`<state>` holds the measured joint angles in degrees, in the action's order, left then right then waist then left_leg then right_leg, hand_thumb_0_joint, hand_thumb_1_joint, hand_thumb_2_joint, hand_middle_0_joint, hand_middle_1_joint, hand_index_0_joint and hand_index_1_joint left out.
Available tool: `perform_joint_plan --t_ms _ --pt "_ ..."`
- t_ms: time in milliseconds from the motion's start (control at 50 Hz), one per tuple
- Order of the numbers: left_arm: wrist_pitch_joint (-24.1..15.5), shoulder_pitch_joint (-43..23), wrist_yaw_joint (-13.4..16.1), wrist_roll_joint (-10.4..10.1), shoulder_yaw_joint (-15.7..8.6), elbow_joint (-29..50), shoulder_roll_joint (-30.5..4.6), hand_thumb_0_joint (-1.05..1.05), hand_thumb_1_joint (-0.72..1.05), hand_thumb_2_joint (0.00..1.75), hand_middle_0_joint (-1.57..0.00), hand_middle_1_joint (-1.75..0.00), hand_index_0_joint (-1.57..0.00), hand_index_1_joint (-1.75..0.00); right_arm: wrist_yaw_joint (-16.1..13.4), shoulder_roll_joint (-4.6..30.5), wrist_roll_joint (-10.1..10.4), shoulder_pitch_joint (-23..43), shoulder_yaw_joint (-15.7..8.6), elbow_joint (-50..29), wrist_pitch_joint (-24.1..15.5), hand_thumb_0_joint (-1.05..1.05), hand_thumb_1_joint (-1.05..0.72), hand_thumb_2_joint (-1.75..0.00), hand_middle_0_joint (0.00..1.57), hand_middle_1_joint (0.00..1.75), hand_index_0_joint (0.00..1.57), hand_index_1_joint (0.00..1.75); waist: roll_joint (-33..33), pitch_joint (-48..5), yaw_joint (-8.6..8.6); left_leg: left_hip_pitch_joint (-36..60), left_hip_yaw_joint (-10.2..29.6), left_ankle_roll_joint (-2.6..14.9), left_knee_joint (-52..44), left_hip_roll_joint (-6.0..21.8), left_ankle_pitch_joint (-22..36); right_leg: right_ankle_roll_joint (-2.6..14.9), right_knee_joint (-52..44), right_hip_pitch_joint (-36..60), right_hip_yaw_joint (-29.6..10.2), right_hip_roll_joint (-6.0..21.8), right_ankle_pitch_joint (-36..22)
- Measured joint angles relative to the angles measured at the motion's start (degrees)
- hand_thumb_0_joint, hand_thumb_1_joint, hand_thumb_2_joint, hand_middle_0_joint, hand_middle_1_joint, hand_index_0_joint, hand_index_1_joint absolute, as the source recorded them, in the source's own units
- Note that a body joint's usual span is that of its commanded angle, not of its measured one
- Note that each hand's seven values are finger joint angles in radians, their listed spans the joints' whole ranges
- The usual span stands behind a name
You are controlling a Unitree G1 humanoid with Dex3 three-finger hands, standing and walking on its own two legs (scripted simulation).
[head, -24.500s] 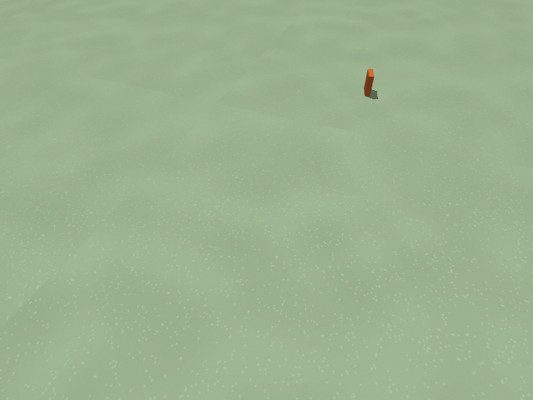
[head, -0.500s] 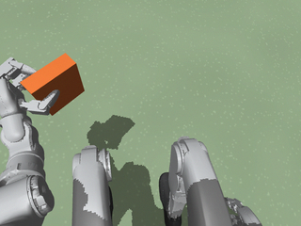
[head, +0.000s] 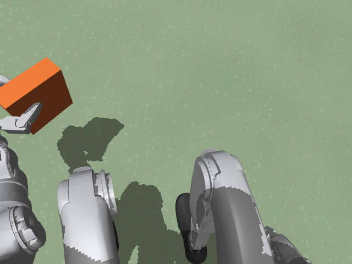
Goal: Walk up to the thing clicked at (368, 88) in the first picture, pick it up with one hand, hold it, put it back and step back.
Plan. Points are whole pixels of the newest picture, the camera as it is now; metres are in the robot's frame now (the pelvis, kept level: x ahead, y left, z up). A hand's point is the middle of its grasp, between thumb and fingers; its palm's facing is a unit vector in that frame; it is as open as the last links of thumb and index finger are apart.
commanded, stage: crouch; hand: left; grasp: from the side
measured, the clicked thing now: (39, 99) +0.48 +0.25 -0.10
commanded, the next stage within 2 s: lower in 0.14 s
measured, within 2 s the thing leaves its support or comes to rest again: rests again in 1.56 s
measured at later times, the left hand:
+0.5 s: hand (28, 110) +0.47 +0.28 -0.13, palm faces +0.36 -0.93 -0.01, open 8.4 cm
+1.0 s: hand (35, 114) +0.47 +0.28 -0.18, palm faces +0.38 -0.93 -0.01, open 8.4 cm
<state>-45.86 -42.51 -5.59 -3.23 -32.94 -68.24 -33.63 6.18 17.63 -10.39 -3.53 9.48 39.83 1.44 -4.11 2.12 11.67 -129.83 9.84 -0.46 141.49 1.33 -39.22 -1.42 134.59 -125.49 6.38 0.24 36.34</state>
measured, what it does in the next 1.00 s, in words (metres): stands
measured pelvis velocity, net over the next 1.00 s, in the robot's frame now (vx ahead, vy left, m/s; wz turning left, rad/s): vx -0.01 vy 0.01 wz -0.10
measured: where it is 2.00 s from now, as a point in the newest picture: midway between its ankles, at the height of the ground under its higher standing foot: (152, 252)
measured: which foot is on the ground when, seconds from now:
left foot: down 0.00-1.00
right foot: down 0.00-1.00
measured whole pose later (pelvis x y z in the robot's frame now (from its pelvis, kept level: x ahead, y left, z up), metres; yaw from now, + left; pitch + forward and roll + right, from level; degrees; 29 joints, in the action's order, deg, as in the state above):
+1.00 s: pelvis -0.01 +0.01 -0.03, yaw -6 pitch +16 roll -15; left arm -57.4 -42.6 -0.2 -2.5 -35.2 -83.0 -48.9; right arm 7.4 21.0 -18.3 5.6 25.3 33.6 3.1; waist -13.1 15.2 16.7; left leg -128.7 18.0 -0.2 150.9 1.2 -40.7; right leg -3.5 137.7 -121.4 12.4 -2.3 34.7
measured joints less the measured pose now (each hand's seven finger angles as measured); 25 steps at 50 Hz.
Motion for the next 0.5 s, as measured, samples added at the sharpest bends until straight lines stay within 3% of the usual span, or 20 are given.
perform_joint_plan --t_ms 300,500 --pt "-2.0 0.2 0.9 0.0 -0.8 -1.5 -3.1 0.00 -0.43 1.17 -0.95 -1.37 -0.95 -1.34 0.9 1.1 -1.9 2.2 3.4 -1.7 0.9 0.00 -0.89 -0.90 0.20 0.30 0.20 0.30 -1.9 3.5 1.15 -0.7 2.1 -0.12 3.7 -0.2 -0.3 -0.34 2.2 0.0 1.5 -0.5 -0.4" --pt "-4.7 0.2 2.0 -0.3 -1.5 -7.2 -6.4 0.00 -0.43 1.17 -0.94 -1.37 -0.94 -1.34 1.2 1.8 -3.2 3.9 7.2 -2.9 1.1 0.00 -0.89 -0.90 0.20 0.30 0.21 0.30 -3.7 6.8 2.85 -0.7 3.8 0.02 5.7 0.0 -0.4 -0.86 2.9 0.5 2.8 -1.2 -1.2"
